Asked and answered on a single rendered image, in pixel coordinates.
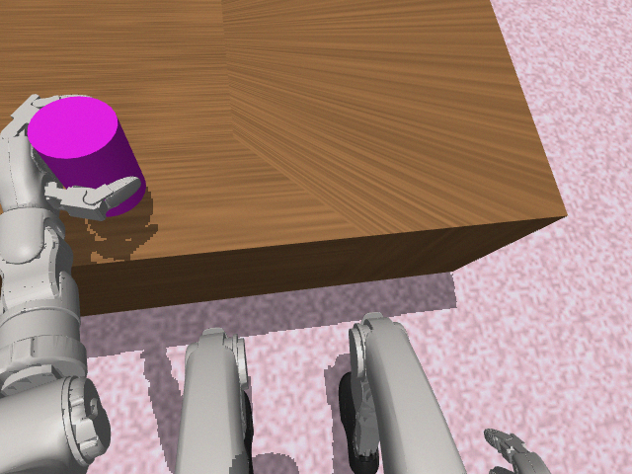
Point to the right robot foot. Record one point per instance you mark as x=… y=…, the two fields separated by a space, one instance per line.
x=358 y=463

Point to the left robot arm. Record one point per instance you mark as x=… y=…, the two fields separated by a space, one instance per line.
x=51 y=417

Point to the left robot hand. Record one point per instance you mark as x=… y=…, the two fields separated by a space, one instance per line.
x=26 y=180

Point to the can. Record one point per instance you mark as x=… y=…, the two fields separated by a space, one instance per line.
x=82 y=142

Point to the right robot hand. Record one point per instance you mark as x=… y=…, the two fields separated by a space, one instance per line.
x=514 y=451

